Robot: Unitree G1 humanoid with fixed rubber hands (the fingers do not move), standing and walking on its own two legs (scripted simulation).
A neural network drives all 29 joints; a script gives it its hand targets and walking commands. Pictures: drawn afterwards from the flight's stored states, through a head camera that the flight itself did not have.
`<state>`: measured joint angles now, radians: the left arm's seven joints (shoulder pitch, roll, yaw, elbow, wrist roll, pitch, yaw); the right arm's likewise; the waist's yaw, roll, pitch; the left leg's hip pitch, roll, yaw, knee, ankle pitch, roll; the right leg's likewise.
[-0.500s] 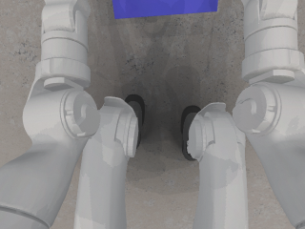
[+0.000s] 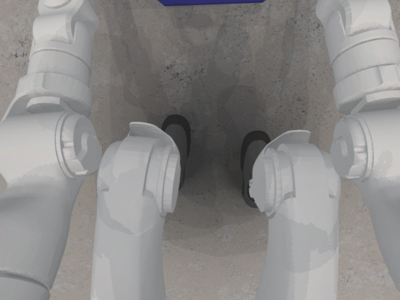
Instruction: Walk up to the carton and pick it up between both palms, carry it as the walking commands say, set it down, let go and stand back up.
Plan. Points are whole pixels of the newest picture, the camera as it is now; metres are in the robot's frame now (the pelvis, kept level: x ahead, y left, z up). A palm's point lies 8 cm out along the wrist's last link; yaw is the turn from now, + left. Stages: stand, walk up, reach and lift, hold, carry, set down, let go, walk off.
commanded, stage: set down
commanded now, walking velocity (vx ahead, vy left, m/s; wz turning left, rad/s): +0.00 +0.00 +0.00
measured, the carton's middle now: out of the picture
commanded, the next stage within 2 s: let go in 1.48 s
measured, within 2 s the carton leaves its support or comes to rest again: neither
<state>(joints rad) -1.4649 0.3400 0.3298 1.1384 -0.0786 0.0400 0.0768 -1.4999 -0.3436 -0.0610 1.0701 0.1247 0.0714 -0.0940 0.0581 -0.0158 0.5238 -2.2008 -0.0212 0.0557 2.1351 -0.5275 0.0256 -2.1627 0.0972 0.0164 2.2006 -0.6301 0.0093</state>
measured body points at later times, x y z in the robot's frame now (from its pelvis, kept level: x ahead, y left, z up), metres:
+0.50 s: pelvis -0.01 +0.00 +0.02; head +0.35 +0.00 +0.28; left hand +0.55 +0.23 -0.10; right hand +0.60 -0.13 -0.10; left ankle +0.13 +0.10 -0.35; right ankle +0.10 -0.11 -0.35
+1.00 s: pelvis +0.02 +0.00 +0.15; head +0.34 -0.02 +0.47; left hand +0.54 +0.24 +0.05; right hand +0.58 -0.15 +0.04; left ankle +0.13 +0.10 -0.35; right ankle +0.10 -0.11 -0.35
